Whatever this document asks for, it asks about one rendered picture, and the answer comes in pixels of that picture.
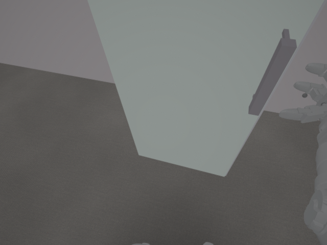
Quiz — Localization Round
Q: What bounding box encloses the right robot hand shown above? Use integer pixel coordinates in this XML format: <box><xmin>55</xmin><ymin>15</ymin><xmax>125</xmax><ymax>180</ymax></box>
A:
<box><xmin>279</xmin><ymin>63</ymin><xmax>327</xmax><ymax>123</ymax></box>

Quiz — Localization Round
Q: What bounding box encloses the right robot forearm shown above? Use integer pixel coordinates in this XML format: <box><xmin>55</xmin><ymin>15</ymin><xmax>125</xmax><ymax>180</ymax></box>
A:
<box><xmin>314</xmin><ymin>118</ymin><xmax>327</xmax><ymax>191</ymax></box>

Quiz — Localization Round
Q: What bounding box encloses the fridge door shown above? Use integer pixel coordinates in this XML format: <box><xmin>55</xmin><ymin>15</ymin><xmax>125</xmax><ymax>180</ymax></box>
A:
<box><xmin>87</xmin><ymin>0</ymin><xmax>324</xmax><ymax>177</ymax></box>

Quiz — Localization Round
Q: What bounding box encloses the robot right upper arm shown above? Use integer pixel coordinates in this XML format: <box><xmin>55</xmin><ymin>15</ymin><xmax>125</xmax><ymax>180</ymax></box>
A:
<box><xmin>304</xmin><ymin>188</ymin><xmax>327</xmax><ymax>245</ymax></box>

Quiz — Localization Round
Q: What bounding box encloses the handle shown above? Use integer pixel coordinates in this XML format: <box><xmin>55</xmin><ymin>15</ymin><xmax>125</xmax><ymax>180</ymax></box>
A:
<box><xmin>248</xmin><ymin>29</ymin><xmax>297</xmax><ymax>116</ymax></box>

